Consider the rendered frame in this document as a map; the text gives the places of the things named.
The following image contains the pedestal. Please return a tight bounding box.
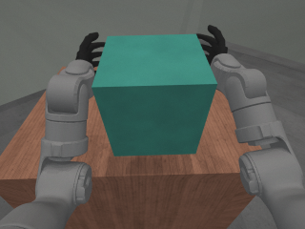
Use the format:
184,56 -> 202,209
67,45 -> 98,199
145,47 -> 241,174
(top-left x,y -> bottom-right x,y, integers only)
0,66 -> 262,229

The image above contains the carton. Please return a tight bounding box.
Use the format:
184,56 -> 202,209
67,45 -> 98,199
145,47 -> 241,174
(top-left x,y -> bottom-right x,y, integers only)
91,33 -> 217,156

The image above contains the left robot hand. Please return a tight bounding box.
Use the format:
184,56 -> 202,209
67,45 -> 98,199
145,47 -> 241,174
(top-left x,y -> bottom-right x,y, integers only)
75,32 -> 106,75

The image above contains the robot left forearm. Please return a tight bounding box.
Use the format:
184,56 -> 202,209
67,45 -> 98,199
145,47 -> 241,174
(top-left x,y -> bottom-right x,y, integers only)
35,59 -> 95,197

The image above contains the robot right forearm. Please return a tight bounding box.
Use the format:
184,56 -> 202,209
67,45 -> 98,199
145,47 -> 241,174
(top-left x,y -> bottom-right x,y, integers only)
210,53 -> 304,186

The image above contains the robot left upper arm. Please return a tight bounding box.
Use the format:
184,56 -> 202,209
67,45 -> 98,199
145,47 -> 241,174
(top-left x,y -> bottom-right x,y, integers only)
0,160 -> 92,229

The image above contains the robot right upper arm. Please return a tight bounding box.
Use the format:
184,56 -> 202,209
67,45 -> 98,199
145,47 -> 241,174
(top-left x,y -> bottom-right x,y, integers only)
238,146 -> 305,229

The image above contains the right robot hand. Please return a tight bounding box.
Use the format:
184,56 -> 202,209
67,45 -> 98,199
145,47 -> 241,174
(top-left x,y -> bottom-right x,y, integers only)
196,25 -> 228,66

